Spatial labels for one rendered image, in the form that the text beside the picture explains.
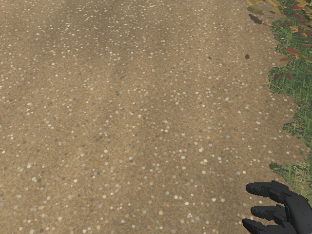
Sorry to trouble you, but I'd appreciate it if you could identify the robot right hand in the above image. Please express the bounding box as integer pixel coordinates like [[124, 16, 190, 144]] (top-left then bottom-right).
[[242, 180, 312, 234]]

